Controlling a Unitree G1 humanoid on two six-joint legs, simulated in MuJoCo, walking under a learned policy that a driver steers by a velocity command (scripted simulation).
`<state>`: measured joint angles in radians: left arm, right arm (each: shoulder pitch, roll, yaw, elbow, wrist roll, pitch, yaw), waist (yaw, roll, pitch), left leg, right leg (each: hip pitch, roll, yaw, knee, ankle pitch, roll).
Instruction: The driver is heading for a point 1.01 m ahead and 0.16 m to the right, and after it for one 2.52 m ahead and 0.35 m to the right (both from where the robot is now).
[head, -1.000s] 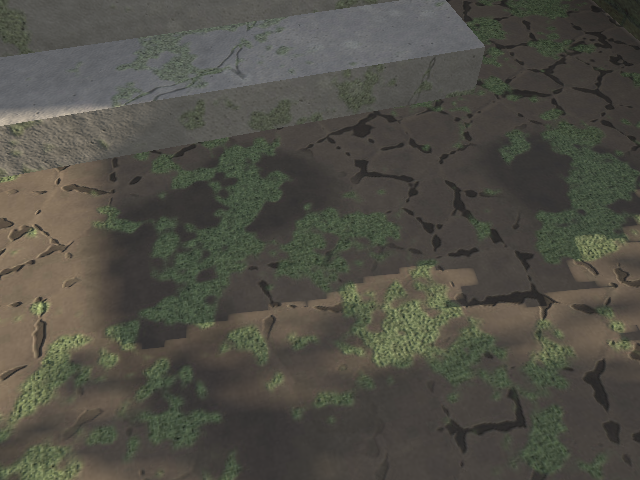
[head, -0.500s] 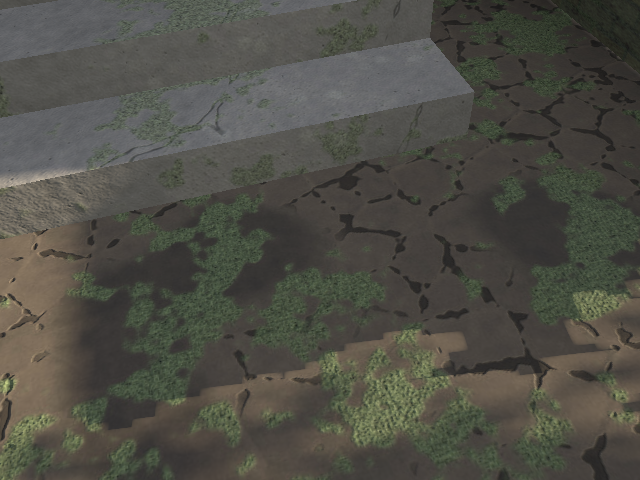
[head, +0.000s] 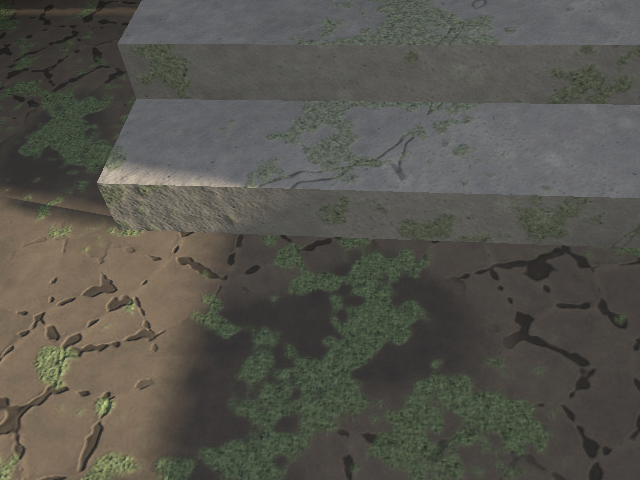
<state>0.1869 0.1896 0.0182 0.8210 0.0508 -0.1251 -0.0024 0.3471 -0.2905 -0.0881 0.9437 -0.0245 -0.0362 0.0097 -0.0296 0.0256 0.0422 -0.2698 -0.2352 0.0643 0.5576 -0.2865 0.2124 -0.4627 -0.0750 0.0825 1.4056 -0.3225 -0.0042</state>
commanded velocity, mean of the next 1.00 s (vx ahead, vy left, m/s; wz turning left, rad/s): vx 0.96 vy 0.00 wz -0.35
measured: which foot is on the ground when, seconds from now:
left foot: down 0.00-0.28, up 0.30-0.70, down 0.72-1.00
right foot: up 0.00-0.28, down 0.30-0.74, up 0.76-1.00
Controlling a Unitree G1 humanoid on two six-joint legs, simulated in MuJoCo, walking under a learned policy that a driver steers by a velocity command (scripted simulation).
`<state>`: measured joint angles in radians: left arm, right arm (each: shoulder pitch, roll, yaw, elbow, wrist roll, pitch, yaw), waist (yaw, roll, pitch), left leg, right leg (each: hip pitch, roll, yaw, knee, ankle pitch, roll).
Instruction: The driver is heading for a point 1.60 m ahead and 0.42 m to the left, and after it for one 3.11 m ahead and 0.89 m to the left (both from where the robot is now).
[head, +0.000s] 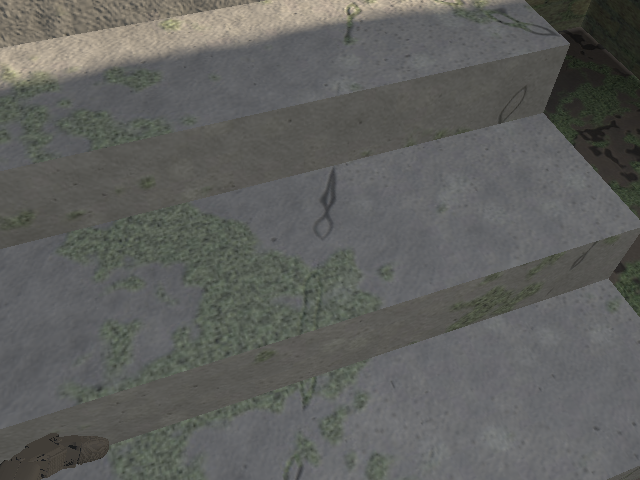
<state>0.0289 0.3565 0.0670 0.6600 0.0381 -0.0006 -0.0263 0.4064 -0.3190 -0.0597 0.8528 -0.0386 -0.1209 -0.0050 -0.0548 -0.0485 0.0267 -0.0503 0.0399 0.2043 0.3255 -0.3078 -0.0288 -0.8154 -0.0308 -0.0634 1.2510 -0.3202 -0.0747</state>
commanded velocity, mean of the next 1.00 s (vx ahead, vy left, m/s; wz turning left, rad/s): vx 0.13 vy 0.00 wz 0.58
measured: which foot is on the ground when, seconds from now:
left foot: down 0.00-0.14, up 0.16-0.42, down 0.44-1.00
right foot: up 0.00-0.00, down 0.02-0.42, up 0.44-1.00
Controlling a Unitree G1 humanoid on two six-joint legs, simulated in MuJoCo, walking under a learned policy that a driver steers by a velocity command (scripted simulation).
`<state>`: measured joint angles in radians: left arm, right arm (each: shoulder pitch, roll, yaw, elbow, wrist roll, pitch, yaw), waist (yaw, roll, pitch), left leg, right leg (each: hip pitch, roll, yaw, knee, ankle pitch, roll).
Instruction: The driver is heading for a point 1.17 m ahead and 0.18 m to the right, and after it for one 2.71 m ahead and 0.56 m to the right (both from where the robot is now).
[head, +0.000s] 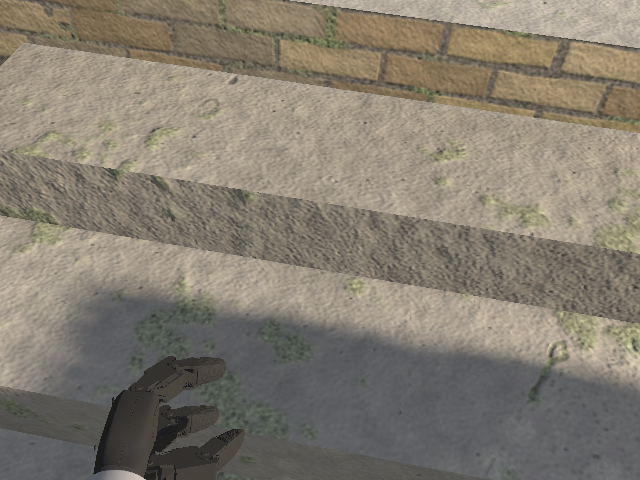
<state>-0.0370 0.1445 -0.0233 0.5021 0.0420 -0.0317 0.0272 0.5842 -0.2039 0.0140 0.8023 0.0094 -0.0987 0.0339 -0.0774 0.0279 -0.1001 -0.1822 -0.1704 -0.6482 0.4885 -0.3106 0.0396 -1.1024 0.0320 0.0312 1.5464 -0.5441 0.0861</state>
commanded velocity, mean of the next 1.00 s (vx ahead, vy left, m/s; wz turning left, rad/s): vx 0.00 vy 0.00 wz -0.38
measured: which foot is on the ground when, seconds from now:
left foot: down 0.00-0.04, up 0.06-0.48, down 0.50-1.00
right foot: up 0.00-0.00, down 0.02-0.50, up 0.52-1.00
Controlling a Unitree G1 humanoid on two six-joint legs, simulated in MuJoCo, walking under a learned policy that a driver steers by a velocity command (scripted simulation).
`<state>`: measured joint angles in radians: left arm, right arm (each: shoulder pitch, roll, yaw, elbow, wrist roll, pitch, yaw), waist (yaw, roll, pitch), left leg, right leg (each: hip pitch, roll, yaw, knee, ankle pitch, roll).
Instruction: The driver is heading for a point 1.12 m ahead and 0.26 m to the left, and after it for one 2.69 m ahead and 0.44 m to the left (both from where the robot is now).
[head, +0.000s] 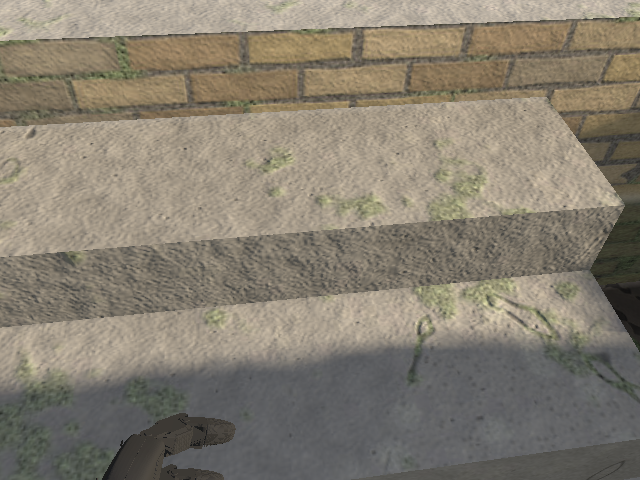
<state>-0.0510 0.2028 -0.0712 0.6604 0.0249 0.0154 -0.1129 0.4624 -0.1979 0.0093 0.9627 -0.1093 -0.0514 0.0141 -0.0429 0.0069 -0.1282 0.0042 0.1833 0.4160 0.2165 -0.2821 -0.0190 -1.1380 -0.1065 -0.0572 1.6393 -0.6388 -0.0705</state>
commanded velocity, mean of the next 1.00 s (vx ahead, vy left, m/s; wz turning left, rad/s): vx -0.03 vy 0.00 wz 0.48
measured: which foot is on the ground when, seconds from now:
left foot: down 0.00-0.10, up 0.12-0.70, down 0.72-1.00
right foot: up 0.00-0.04, down 0.06-0.80, up 0.82-1.00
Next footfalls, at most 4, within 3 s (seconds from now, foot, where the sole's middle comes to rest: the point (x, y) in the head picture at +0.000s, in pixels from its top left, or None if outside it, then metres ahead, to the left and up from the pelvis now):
0.06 right None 0.17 -0.17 -0.61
0.72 left None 0.12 0.07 -0.61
1.28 right None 0.14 -0.22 -0.60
1.62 left None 0.16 -0.06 -0.61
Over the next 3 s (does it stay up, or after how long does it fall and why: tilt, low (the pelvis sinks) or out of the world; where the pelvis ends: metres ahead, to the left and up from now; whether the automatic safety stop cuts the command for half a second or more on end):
stays up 1.28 -0.24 0.53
